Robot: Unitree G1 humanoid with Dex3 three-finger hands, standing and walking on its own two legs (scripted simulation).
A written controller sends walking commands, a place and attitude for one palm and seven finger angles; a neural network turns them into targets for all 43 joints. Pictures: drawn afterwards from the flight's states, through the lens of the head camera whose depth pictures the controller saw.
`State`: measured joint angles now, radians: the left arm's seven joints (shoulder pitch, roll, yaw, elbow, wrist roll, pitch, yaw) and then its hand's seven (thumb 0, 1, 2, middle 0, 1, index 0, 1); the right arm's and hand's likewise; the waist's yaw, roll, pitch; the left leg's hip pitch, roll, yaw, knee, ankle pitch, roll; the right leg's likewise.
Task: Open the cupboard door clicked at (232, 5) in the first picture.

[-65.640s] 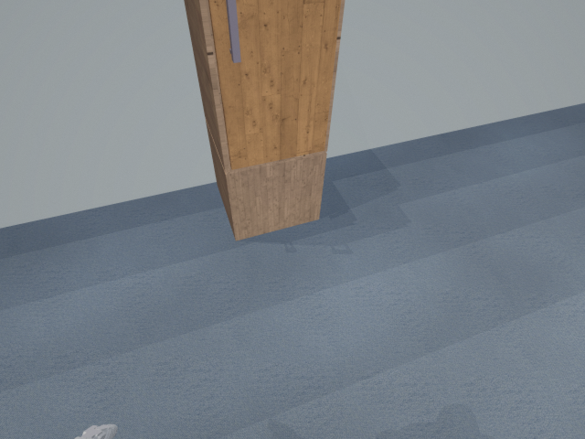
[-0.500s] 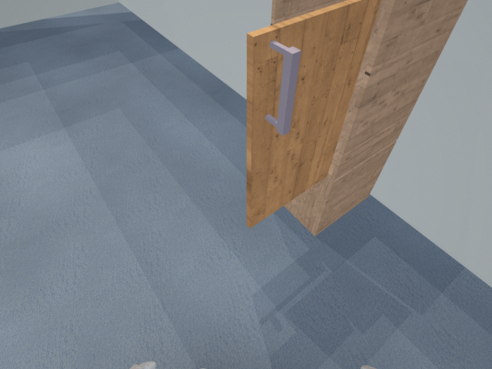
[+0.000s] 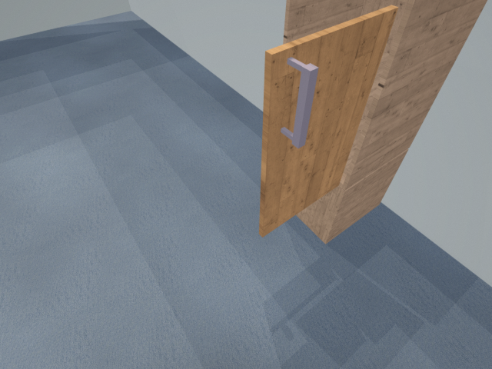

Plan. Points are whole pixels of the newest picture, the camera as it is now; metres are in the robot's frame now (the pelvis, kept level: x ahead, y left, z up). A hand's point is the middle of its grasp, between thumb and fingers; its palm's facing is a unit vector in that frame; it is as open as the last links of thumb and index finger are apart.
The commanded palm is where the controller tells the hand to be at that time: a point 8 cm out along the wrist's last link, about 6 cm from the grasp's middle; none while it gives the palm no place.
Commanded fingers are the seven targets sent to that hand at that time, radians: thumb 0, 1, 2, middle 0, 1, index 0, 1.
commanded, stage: let the arm hang, fingers relaxed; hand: left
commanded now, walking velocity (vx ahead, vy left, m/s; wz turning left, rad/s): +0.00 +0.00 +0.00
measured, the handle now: (296, 105) +0.56 -0.07 +0.14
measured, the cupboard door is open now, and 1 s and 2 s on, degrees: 91 91 91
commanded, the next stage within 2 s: look to check the result in 0.32 s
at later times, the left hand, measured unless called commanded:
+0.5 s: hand out of the picture -0.01 +0.15 -0.17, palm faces +0.04 -0.98 -0.18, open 7.4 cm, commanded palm none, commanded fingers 0.00 0.90 0.90 -0.20 -0.30 -0.20 -0.30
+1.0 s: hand out of the picture +0.02 +0.14 -0.17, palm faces +0.05 -0.98 -0.18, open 7.4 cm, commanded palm none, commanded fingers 0.00 0.90 0.90 -0.20 -0.30 -0.20 -0.30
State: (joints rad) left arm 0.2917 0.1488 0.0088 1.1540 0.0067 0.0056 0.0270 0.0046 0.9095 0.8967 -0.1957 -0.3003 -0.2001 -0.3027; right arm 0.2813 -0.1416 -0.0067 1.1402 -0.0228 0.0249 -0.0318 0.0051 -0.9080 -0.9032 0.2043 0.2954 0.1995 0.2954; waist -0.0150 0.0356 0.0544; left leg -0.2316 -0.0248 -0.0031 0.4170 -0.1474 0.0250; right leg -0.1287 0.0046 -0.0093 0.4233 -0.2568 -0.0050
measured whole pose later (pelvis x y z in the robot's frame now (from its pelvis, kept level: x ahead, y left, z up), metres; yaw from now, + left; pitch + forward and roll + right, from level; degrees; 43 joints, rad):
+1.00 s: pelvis +0.03 -0.02 +0.00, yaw +1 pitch -2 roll +0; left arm 0.28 0.12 0.01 1.16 0.00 -0.02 0.03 0.00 0.91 0.90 -0.20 -0.30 -0.20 -0.30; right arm 0.25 -0.14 -0.01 1.16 -0.02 0.01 -0.04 0.00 -0.91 -0.90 0.20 0.30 0.20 0.30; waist -0.01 0.02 0.05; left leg -0.20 -0.01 -0.02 0.42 -0.19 0.00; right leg -0.08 0.02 -0.03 0.40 -0.29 -0.03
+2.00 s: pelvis +0.03 -0.02 +0.00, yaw +0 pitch -2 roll +0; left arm 0.28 0.13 0.01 1.15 0.00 -0.02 0.03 0.00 0.91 0.90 -0.20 -0.30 -0.20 -0.30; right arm 0.24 -0.15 0.00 1.16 -0.02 0.01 -0.04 0.00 -0.91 -0.90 0.20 0.30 0.20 0.30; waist -0.01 0.01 0.06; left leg -0.18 -0.01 -0.02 0.40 -0.19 0.00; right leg -0.05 0.03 -0.02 0.36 -0.28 -0.03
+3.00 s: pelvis +0.02 -0.03 -0.01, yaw -13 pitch +0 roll +1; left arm 0.20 0.19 0.09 0.99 0.02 0.05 -0.01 0.01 0.91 0.90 -0.20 -0.30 -0.20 -0.30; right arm 0.17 -0.21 -0.06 1.00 -0.04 0.03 -0.05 0.00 -0.90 -0.90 0.21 0.30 0.20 0.30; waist 0.02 0.04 0.12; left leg -0.27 0.10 0.18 0.57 -0.29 -0.02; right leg -0.32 0.01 -0.03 0.78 -0.46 0.00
